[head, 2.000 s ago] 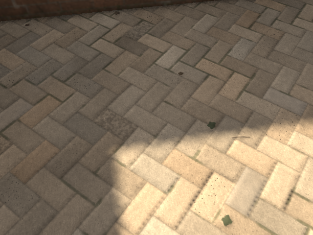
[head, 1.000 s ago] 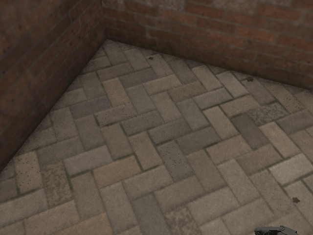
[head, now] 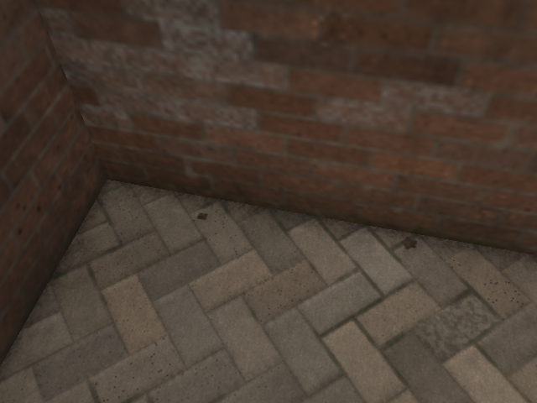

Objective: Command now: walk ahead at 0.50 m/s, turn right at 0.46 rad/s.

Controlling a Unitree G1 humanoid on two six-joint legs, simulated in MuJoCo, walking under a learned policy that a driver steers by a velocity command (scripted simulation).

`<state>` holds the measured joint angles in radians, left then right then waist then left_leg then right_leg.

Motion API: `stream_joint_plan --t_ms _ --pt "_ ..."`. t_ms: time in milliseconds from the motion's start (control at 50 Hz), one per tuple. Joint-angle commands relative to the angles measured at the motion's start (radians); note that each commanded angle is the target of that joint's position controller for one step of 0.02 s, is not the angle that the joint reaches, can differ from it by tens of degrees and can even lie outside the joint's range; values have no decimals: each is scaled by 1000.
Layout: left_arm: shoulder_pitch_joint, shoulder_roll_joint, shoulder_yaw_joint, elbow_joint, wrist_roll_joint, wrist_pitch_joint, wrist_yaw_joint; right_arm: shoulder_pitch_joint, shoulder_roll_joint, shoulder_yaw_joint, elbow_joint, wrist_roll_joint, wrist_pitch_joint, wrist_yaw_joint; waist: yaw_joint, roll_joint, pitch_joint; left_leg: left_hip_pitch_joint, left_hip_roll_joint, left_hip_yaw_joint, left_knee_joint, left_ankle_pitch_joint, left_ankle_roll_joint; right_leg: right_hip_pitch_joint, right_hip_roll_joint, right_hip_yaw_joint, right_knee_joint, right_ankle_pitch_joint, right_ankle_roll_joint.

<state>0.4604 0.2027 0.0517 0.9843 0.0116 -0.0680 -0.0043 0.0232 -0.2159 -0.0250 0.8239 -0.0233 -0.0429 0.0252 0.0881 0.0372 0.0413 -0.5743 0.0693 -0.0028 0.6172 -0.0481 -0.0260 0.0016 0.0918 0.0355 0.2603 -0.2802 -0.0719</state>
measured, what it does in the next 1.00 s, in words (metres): walks ahead, turning right: left foot, then right foot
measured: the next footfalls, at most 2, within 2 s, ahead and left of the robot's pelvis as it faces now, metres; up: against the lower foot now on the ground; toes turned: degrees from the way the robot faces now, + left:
left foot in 0.08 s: +0.21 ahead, +0.12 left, +0.00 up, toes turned -3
right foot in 0.58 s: +0.41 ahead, -0.14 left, +0.00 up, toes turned -20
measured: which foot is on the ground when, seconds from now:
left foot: up 0.00-0.06, down 0.08-0.58, up 0.60-0.96, down 0.98-1.00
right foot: down 0.00-0.10, up 0.12-0.56, down 0.58-1.00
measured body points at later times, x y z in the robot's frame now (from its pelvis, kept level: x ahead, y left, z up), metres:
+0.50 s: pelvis +0.24 +0.01 +0.00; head +0.28 +0.01 +0.45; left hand +0.49 +0.18 -0.11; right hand +0.15 -0.24 -0.13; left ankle +0.18 +0.12 -0.74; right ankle +0.35 -0.14 -0.70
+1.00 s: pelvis +0.35 -0.04 +0.00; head +0.35 -0.04 +0.45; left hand +0.50 +0.18 -0.14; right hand +0.34 -0.28 -0.15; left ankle +0.40 +0.09 -0.74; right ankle +0.37 -0.13 -0.74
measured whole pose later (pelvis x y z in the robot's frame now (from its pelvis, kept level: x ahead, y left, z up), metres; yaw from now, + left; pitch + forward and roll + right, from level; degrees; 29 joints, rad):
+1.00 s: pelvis +0.35 -0.04 +0.00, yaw -19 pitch -1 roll -1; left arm 0.17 0.23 0.01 1.06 0.00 -0.04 0.00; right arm 0.20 -0.20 0.00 1.03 -0.02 -0.02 -0.03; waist 0.00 0.02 0.02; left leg -0.21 0.05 0.00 0.46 -0.22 -0.02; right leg -0.24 0.07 -0.06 0.41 -0.14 -0.07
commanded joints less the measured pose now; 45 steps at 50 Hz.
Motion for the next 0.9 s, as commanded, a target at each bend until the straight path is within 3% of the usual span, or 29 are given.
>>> stream_joint_plan --t_ms 20,60,80,100,120,140,160,180,200,280,380,400,460,500,540,560,580,600,620,640,660,680,700,720,760,820,880,900 --pt "-14 189 44 -58 7 -5 13 -43 -103 -22 -86 7 -27 -7 -54 -125 10 87 -32 -2 -69 -57 18 -37 -276 209 29 464 -120" --pt "-64 203 51 -75 4 -5 10 135 -134 -39 -38 3 -45 -20 -137 -94 -59 341 -68 17 -165 -91 48 -93 -233 195 202 535 -85" --pt "-65 170 44 -89 -4 -9 5 282 -189 -57 -5 -18 -60 -34 -191 -11 -163 558 25 -71 -199 -139 85 -191 -157 140 431 445 -62" --pt "-29 83 25 -136 -33 -11 4 395 -286 -78 -16 -43 -62 -47 -205 161 -311 813 299 -405 -261 -330 141 -430 -37 32 740 61 -25" --pt "31 103 31 -149 -25 -2 5 353 -302 -85 -12 -29 -42 -43 -145 288 -339 821 391 -714 -373 -376 212 -607 5 18 901 -265 -30" --pt "15 145 39 -117 -6 14 9 262 -197 -62 -38 -20 -32 -38 -112 113 -198 696 354 -592 -372 -465 202 -643 -77 51 972 -192 -38" --pt "-44 133 37 -117 2 18 -3 206 -127 -45 -46 -11 -34 -34 -109 20 -95 573 296 -438 -391 -405 185 -633 -112 47 949 -110 -31" --pt "-70 112 36 -124 4 22 -11 183 -103 -38 -43 -11 -38 -34 -92 29 -53 500 252 -319 -419 -294 160 -606 -139 39 910 -63 -20" --pt "-88 112 38 -132 19 34 -19 195 -94 -34 -30 -7 -45 -38 -83 63 -31 462 222 -236 -432 -197 149 -593 -158 33 886 -43 -8" --pt "-160 97 33 -166 23 66 -42 257 -112 -42 3 9 -76 -33 -71 54 -31 471 203 -68 -458 39 159 -641 -173 10 882 56 20" --pt "-328 82 19 -229 22 67 -60 309 -108 -42 33 3 -75 -32 -92 35 26 490 178 83 -468 191 169 -702 -173 -25 681 206 43" --pt "-376 65 8 -248 36 64 -57 308 -124 -46 41 6 -81 -35 -98 29 38 479 181 104 -462 279 169 -674 -164 -41 595 228 43" --pt "-429 65 -7 -266 34 55 -56 326 -176 -61 65 16 -93 -39 -102 57 32 486 173 169 -433 432 152 -524 -128 -111 399 251 21" --pt "-432 69 -9 -262 37 46 -53 338 -167 -58 87 21 -80 -42 -96 90 15 563 179 174 -364 579 139 -494 -106 -119 338 215 -4" --pt "-347 104 -1 -228 45 25 -45 336 -186 -63 99 23 -63 -50 -67 95 -43 622 169 179 -223 712 123 -398 -61 -119 263 194 -36" --pt "-270 127 8 -191 55 9 -43 325 -183 -61 99 22 -50 -48 -32 77 -87 614 150 185 -101 689 111 -296 -40 -109 194 215 -50" --pt "-172 151 13 -155 64 -9 -38 323 -164 -52 97 31 -36 -49 18 31 -159 544 107 206 63 512 90 -121 -81 -67 98 388 -64" --pt "-118 222 25 -133 82 -24 -25 385 -73 -24 72 35 -31 -50 -12 -126 -266 311 54 201 284 -97 79 170 -316 119 251 964 -101" --pt "-98 259 39 -127 43 -19 -4 485 -17 -2 83 85 -11 -48 -36 -293 -458 118 -76 101 559 -625 56 389 -545 399 269 1321 -291" --pt "-96 234 39 -128 2 -1 10 418 -121 -28 108 60 0 -48 -11 -133 -434 128 -41 -25 569 -542 69 282 -479 309 213 1190 -260" --pt "-196 215 30 -131 -1 0 14 321 -114 -26 89 52 -3 -42 -38 -124 -292 96 -22 -34 551 -471 68 154 -437 245 144 1030 -234" --pt "-263 157 11 -128 -1 0 15 286 -96 -19 96 39 -3 -42 -72 -75 -187 110 8 -37 479 -416 59 31 -393 197 88 918 -190" --pt "-308 127 -3 -126 -10 -1 19 279 -94 -18 107 22 8 -43 -100 -82 -134 164 20 -35 417 -378 50 -63 -360 152 51 866 -159" --pt "-322 104 -18 -103 -13 0 18 301 -69 -8 118 11 23 -41 -133 -70 -133 264 14 -29 356 -343 38 -151 -329 100 26 838 -133" --pt "-328 136 -17 -71 -11 -10 18 323 -54 -4 136 -1 43 -44 -155 -102 -147 333 -14 -3 277 -340 21 -202 -300 59 15 788 -126" --pt "-324 157 -16 -35 -2 -5 14 266 -58 0 139 4 61 -58 -135 -146 -131 343 -21 4 130 -326 11 -240 -285 72 -29 418 -121" --pt "-317 169 -11 -1 -5 8 7 225 -66 0 152 8 55 -57 -111 -175 -77 372 -17 7 32 -277 1 -309 -273 115 -82 -2 -95" --pt "-322 166 -12 9 -2 15 3 232 -49 5 161 10 50 -53 -110 -161 -64 389 -20 15 -6 -270 -1 -322 -280 138 -84 -86 -90"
